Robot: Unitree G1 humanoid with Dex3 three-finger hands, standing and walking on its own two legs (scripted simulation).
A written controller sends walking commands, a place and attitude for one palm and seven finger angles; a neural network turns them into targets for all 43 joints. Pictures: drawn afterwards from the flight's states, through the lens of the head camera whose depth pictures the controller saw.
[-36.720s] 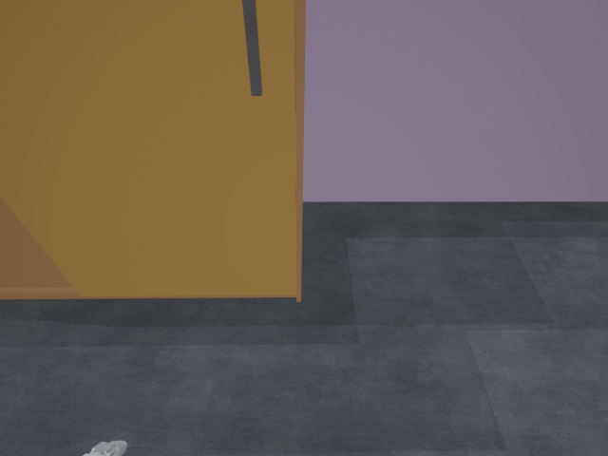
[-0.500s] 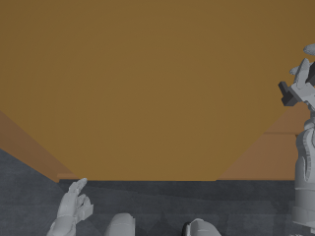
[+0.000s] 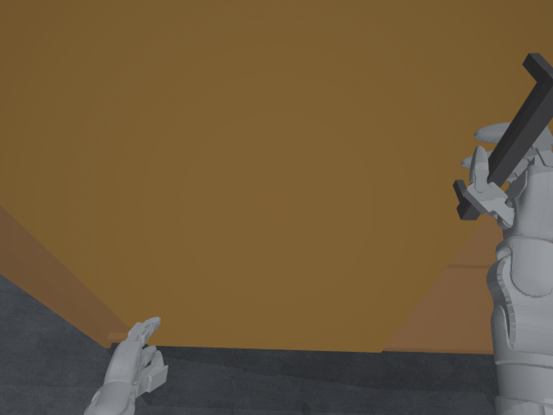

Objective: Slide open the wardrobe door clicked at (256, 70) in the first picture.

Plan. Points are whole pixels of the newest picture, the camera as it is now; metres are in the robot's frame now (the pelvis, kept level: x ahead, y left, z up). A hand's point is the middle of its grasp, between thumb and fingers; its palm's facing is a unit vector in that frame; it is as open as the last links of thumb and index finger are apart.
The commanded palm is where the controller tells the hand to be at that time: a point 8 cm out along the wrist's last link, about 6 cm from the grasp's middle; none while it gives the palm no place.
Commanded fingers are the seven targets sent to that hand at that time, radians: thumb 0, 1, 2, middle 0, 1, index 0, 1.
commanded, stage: stop walking and hold the door there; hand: right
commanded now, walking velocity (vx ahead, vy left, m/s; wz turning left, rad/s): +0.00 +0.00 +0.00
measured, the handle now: (497, 147) +0.38 -0.24 +0.21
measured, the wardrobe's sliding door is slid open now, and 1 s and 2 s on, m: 0.62 0.62 0.62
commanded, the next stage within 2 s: loosen the grip on the handle in 0.16 s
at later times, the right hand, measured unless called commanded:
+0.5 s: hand (494, 183) +0.34 -0.23 +0.19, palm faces +0.37 +0.93 -0.06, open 9.3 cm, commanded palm +0.31 -0.25 +0.17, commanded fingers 0.00 0.55 -0.20 0.41 1.35 0.41 1.35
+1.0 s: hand (492, 189) +0.34 -0.23 +0.19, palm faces +0.33 +0.94 -0.12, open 14.9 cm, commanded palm +0.30 -0.28 +0.18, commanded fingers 0.00 0.55 -0.20 0.25 1.15 0.25 1.15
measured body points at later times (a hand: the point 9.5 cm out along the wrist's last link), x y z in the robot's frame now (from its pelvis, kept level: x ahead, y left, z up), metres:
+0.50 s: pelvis -0.03 +0.02 -0.01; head -0.04 +0.02 +0.44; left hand +0.12 +0.26 -0.10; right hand +0.32 -0.27 +0.20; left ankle +0.01 +0.13 -0.74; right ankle +0.02 -0.12 -0.74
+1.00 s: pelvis -0.01 +0.02 -0.02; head -0.02 +0.02 +0.43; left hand +0.12 +0.27 -0.11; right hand +0.31 -0.27 +0.19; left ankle +0.01 +0.13 -0.74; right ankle +0.02 -0.11 -0.74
